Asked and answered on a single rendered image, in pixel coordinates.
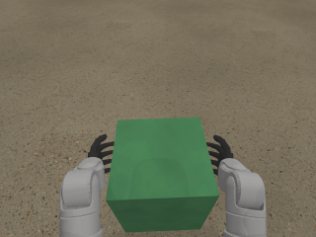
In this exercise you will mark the robot right forearm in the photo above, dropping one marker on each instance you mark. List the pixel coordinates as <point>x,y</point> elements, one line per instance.
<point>245,200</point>

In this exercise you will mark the left robot hand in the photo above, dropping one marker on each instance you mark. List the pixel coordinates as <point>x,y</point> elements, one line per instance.
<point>96,150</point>

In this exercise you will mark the right robot hand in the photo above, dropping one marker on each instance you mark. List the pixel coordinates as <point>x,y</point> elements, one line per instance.
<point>223,149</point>

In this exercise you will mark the robot left forearm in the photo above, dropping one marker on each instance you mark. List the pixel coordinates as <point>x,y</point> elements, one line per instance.
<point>80,200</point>

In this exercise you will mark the carton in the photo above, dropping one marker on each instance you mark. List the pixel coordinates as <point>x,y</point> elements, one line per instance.
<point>161,176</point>

